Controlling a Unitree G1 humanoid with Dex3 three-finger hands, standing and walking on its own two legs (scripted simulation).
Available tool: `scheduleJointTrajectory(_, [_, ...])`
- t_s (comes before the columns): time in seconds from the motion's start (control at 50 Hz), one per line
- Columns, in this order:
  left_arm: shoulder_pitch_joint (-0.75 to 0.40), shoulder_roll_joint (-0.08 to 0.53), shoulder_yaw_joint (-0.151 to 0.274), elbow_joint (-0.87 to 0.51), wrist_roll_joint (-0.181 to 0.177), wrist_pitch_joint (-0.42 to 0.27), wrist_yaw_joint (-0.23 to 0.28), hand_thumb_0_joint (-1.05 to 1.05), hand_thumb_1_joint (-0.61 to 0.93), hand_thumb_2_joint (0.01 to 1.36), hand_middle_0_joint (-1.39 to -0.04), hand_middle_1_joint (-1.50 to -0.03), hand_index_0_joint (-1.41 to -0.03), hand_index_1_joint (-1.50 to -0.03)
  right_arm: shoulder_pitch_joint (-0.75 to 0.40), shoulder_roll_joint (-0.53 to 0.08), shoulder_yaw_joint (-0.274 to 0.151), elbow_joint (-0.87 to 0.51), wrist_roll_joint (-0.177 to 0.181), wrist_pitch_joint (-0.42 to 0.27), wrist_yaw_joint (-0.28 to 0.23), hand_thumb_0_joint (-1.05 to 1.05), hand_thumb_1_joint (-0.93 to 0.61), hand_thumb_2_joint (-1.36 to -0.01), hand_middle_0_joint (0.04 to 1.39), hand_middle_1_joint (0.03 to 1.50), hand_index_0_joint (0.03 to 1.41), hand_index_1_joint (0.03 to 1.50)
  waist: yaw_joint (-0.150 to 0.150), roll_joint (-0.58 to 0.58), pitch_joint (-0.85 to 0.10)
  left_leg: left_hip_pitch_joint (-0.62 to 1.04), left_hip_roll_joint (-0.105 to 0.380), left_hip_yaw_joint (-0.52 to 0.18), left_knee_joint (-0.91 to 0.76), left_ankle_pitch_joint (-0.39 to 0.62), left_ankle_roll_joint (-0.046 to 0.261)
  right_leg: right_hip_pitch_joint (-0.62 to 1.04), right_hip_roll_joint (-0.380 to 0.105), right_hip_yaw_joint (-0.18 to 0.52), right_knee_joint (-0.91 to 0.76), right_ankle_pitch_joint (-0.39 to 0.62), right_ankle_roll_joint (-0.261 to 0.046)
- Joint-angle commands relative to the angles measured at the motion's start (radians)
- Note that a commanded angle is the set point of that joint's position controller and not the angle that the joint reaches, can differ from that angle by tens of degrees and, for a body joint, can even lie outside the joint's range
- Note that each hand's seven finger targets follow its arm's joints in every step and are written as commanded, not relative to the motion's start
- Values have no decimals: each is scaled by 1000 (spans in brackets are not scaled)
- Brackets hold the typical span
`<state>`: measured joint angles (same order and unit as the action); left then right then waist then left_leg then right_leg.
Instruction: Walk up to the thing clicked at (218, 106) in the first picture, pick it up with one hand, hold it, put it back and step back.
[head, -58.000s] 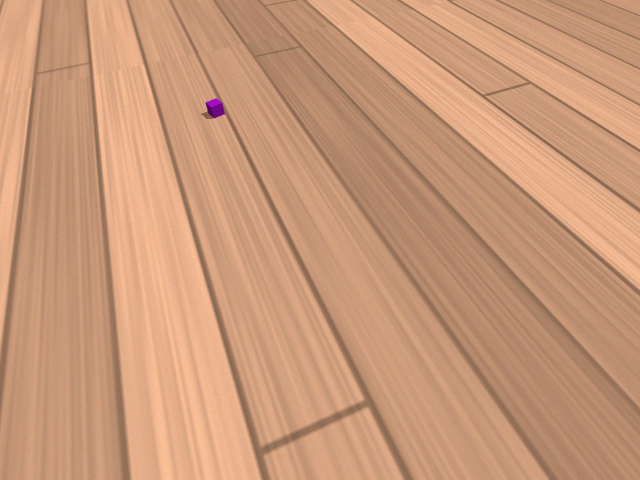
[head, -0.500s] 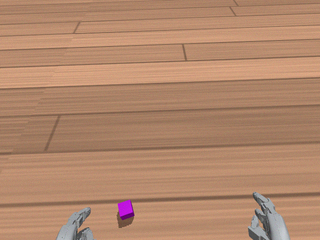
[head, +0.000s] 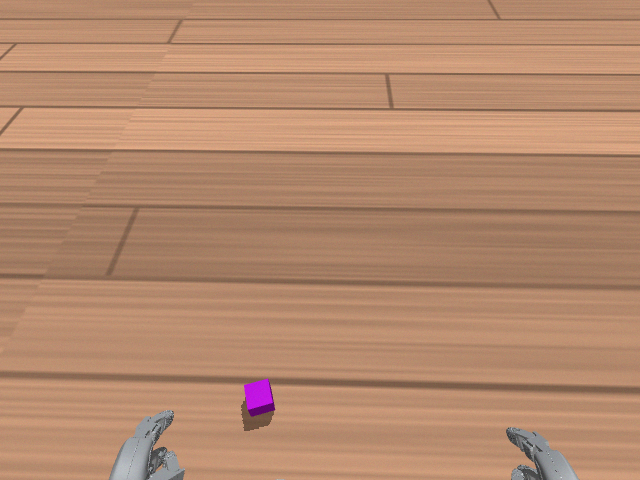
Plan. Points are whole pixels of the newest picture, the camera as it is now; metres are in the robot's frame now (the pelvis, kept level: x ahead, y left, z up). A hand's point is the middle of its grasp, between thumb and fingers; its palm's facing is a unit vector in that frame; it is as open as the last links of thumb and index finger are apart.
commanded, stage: stand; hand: left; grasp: from above
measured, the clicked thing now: (259, 397) +0.43 +0.22 -0.70
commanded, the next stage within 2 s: none
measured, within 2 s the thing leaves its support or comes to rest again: neither
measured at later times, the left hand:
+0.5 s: hand out of the picture +0.04 +0.23 -0.13, palm faces +0.05 -0.95 -0.31, open 7.4 cm
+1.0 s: hand out of the picture +0.06 +0.23 -0.12, palm faces +0.04 -0.95 -0.32, open 7.4 cm
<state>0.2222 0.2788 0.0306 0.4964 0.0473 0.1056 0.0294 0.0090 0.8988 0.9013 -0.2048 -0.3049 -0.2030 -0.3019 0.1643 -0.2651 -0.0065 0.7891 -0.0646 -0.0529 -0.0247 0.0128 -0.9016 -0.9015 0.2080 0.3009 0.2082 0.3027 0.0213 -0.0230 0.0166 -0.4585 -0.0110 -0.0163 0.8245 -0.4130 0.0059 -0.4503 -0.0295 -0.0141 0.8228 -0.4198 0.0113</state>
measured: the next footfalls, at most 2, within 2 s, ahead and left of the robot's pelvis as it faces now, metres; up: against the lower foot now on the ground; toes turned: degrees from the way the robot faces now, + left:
none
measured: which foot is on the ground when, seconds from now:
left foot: down 0.00-1.00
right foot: down 0.00-1.00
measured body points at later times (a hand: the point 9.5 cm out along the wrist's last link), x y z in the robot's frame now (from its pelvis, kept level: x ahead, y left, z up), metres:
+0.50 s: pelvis +0.00 +0.00 +0.04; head +0.00 +0.00 +0.49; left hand +0.04 +0.28 -0.10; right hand +0.08 -0.27 -0.10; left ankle +0.01 +0.12 -0.70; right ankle +0.00 -0.13 -0.70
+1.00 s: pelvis +0.00 +0.00 +0.04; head +0.00 -0.01 +0.49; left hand +0.05 +0.28 -0.10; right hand +0.07 -0.29 -0.10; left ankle +0.01 +0.12 -0.70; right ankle +0.00 -0.13 -0.70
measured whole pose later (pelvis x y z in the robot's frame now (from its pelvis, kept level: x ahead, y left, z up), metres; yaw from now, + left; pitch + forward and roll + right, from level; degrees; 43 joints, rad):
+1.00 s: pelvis +0.00 +0.00 +0.04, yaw +1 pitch -4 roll +0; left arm 0.13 0.29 0.04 1.15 0.02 0.00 0.02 0.01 0.90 0.90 -0.20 -0.30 -0.20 -0.30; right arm 0.14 -0.30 -0.02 1.13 -0.02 0.00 -0.01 0.01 -0.91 -0.90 0.20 0.30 0.20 0.30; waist 0.01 0.01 0.06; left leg -0.10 0.00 -0.03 0.34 -0.18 0.00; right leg -0.08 -0.02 -0.04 0.33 -0.18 0.01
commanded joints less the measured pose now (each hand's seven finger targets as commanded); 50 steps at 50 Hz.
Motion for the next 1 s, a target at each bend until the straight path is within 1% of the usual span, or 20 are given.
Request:
scheduleJointTrajectory(0.0, [-48,146,65,54,-1,-85,16,0,900,900,-200,-300,-200,-301,-32,-157,-76,-46,13,-20,3,0,-900,-900,200,300,200,300,8,19,-151,129,44,-80,-192,232,56,147,-65,93,-202,197,-51])
scheduleJointTrajectory(0.02, [-46,145,66,84,-3,-92,15,0,900,900,-200,-300,-200,-301,-37,-163,-78,-34,11,-18,3,0,-900,-900,200,300,200,300,11,44,-155,157,52,-88,-205,249,59,155,-60,82,-202,213,-46])
scheduleJointTrajectory(0.04, [-52,142,65,115,0,-96,14,0,900,900,-200,-300,-200,-301,-32,-168,-79,-20,9,-15,3,0,-900,-900,200,300,200,300,7,65,-128,145,65,-110,-256,206,61,155,-48,69,-212,180,-39])
scheduleJointTrajectory(0.06, [-50,135,63,145,-2,-100,13,0,900,900,-200,-300,-200,-301,-48,-170,-79,-10,7,-13,3,0,-900,-900,200,300,200,300,15,82,-109,155,76,-126,-285,194,64,157,-41,59,-222,172,-35])
scheduleJointTrajectory(0.12, [-61,136,58,226,-3,-109,9,0,900,900,-200,-300,-200,-301,-45,-176,-78,29,11,-4,-1,0,-900,-900,200,300,200,300,4,85,-58,155,86,-143,-363,163,55,185,-37,52,-268,176,-33])
scheduleJointTrajectory(0.14, [-54,131,57,253,-3,-112,8,0,900,900,-200,-300,-200,-301,-48,-179,-77,43,12,-2,-2,0,-900,-900,200,300,200,300,8,86,-52,165,93,-151,-380,168,55,205,-41,52,-285,190,-34])
scheduleJointTrajectory(0.2, [-50,146,56,325,-7,-122,10,0,900,900,-200,-300,-200,-301,-38,-179,-76,86,18,7,-7,0,-900,-900,200,300,200,300,4,26,-28,199,80,-125,-379,258,44,248,-66,71,-354,254,-39])
scheduleJointTrajectory(0.22, [-58,159,58,342,-10,-123,11,0,900,900,-200,-300,-200,-301,-19,-181,-77,103,21,9,-9,0,-900,-900,200,300,200,300,-7,18,-47,234,79,-117,-385,300,42,259,-72,76,-364,280,-41])
scheduleJointTrajectory(0.28, [-53,160,53,400,-18,-122,14,0,900,900,-200,-300,-200,-301,-15,-195,-78,145,27,13,-13,0,-900,-900,200,300,200,300,-6,39,-44,288,90,-123,-419,348,39,281,-71,67,-394,300,-35])
scheduleJointTrajectory(0.42, [-67,173,44,498,-15,-121,13,0,900,900,-200,-300,-200,-301,-29,-196,-72,209,33,28,-11,0,-900,-900,200,300,200,300,-9,33,26,273,91,-123,-506,218,24,314,-74,70,-478,219,-24])
scheduleJointTrajectory(0.52, [-75,188,43,541,-16,-127,13,0,900,900,-200,-300,-200,-301,-32,-190,-68,236,35,31,-6,0,-900,-900,200,300,200,300,-7,9,17,288,90,-116,-516,253,22,346,-87,76,-514,237,-22])
scheduleJointTrajectory(0.6, [-85,186,39,561,-18,-126,10,0,900,900,-200,-300,-200,-301,-42,-201,-64,250,37,31,-6,0,-900,-900,200,300,200,300,-8,47,28,287,95,-118,-533,232,22,346,-84,69,-526,238,-19])
scheduleJointTrajectory(0.66, [-78,190,38,577,-19,-127,10,0,900,900,-200,-300,-200,-301,-46,-201,-61,259,38,30,-5,0,-900,-900,200,300,200,300,-3,33,31,303,98,-119,-540,249,20,343,-87,70,-535,243,-19])
scheduleJointTrajectory(0.68, [-89,192,38,578,-20,-129,10,0,900,900,-200,-300,-200,-301,-47,-204,-60,260,39,27,-5,0,-900,-900,200,300,200,300,-6,32,1,316,100,-116,-529,289,23,364,-91,72,-534,277,-21])
scheduleJointTrajectory(0.7, [-91,196,37,582,-20,-128,9,0,900,900,-200,-300,-200,-301,-43,-194,-56,266,39,29,-4,0,-900,-900,200,300,200,300,-6,22,26,307,98,-114,-537,279,17,346,-87,68,-537,253,-19])
scheduleJointTrajectory(0.74, [-99,202,38,586,-20,-130,9,0,900,900,-200,-300,-200,-301,-47,-205,-57,268,40,31,-3,0,-900,-900,200,300,200,300,-8,22,13,306,98,-112,-534,276,21,363,-91,72,-549,256,-18])
scheduleJointTrajectory(0.76, [-99,205,37,587,-19,-132,10,0,900,900,-200,-300,-200,-301,-48,-209,-56,268,42,30,-2,0,-900,-900,200,300,200,300,-7,10,6,321,100,-111,-527,311,20,366,-93,74,-551,279,-18])
scheduleJointTrajectory(0.78, [-112,206,37,586,-20,-132,9,0,900,900,-200,-300,-200,-301,-44,-210,-54,271,41,30,-2,0,-900,-900,200,300,200,300,-12,15,19,306,99,-109,-535,302,17,361,-89,71,-551,257,-16])
scheduleJointTrajectory(0.86, [-118,209,36,594,-24,-129,6,0,900,900,-200,-300,-200,-301,-48,-227,-53,279,41,27,-5,0,-900,-900,200,300,200,300,-11,51,-10,319,108,-108,-542,322,20,386,-95,73,-544,306,-22])
scheduleJointTrajectory(0.98, [-118,210,33,609,-25,-127,2,0,900,900,-200,-300,-200,-301,-64,-223,-45,285,43,27,-4,0,-900,-900,200,300,200,300,-6,37,23,313,108,-110,-554,288,17,361,-89,68,-555,272,-21])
